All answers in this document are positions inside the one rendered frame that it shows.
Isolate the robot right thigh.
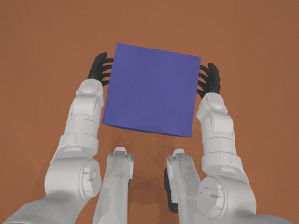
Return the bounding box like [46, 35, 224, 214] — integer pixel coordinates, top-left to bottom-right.
[166, 152, 212, 224]

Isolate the right robot foot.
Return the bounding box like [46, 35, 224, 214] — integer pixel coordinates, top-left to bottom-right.
[164, 168, 179, 213]

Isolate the carton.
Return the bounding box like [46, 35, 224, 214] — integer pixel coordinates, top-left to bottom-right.
[101, 42, 201, 138]

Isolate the robot right upper arm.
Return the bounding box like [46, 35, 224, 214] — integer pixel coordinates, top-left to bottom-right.
[196, 175, 293, 224]

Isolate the left robot hand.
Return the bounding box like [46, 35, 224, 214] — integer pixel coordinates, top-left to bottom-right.
[87, 52, 114, 87]

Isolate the robot left upper arm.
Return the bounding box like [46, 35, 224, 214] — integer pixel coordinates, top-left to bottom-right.
[3, 156, 102, 224]

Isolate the robot left forearm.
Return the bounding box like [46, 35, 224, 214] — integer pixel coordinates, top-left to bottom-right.
[44, 78, 104, 192]

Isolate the robot right forearm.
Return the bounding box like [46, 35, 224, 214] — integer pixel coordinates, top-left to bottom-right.
[196, 92, 251, 188]

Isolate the right robot hand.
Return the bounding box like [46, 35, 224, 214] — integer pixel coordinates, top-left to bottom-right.
[197, 63, 221, 100]

